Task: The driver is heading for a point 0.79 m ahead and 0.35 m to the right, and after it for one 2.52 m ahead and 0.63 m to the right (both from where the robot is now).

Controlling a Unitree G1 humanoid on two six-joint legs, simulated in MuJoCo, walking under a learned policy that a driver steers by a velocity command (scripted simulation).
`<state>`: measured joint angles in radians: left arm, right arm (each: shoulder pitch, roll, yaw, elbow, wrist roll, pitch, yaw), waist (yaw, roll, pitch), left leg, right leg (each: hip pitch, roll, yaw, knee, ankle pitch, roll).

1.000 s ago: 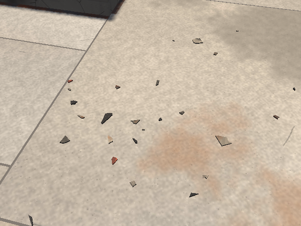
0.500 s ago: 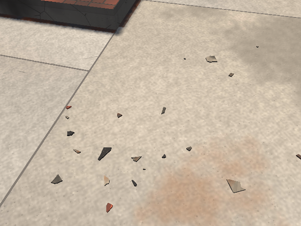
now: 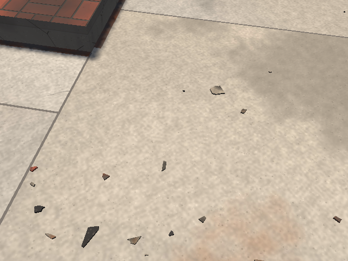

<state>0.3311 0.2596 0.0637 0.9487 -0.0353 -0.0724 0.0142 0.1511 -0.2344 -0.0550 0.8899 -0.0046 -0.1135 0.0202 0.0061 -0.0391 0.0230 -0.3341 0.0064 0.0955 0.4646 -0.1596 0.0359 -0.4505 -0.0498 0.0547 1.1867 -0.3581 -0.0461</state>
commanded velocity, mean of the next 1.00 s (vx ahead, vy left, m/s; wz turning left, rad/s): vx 0.50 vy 0.00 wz -0.56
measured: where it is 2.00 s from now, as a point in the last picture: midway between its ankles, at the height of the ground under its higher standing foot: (277, 170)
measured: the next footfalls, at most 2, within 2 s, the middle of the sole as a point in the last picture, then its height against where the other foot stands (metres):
right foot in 0.42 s outside the picture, level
left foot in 0.90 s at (201, 208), level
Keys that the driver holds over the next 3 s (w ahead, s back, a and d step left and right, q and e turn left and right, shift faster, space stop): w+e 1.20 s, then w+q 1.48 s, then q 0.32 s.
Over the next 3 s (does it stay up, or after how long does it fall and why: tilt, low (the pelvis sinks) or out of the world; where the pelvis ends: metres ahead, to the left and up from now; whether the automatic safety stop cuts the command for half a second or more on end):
stays up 1.43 -0.56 -0.02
